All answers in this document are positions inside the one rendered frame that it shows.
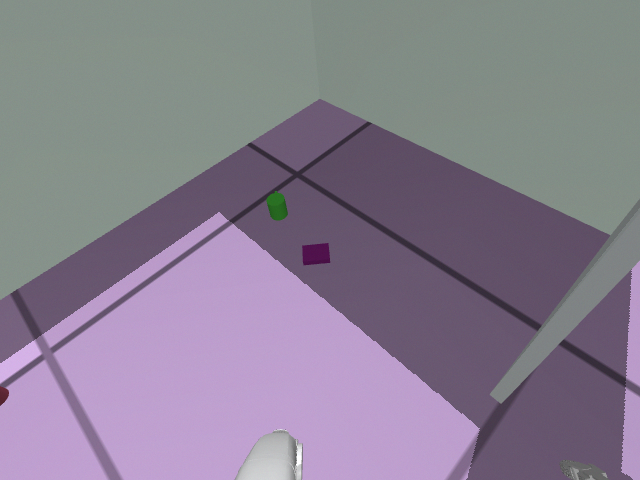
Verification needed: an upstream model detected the right robot hand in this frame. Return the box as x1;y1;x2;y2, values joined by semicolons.
559;460;609;480

